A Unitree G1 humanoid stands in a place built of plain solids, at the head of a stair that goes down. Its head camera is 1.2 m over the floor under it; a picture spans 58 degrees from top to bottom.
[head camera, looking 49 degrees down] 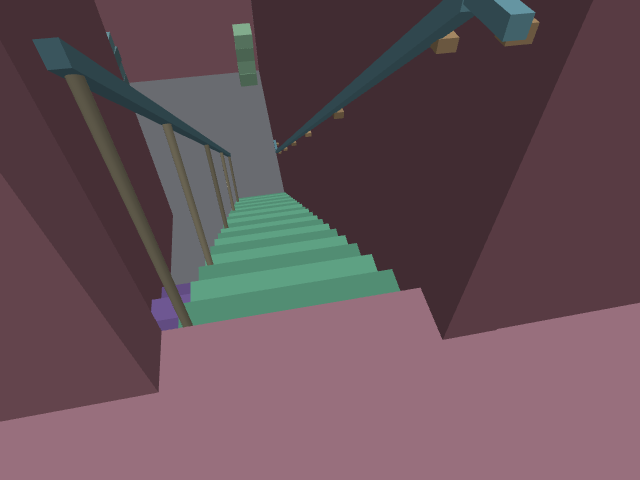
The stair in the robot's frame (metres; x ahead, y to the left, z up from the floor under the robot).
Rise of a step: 0.19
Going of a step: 0.23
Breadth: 0.84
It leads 11 degrees to the left of straight ahead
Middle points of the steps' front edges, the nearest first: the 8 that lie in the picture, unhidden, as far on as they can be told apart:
0.75 0.08 0.00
0.98 0.12 -0.20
1.21 0.17 -0.39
1.44 0.21 -0.58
1.67 0.26 -0.77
1.91 0.30 -0.97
2.14 0.35 -1.16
2.36 0.39 -1.35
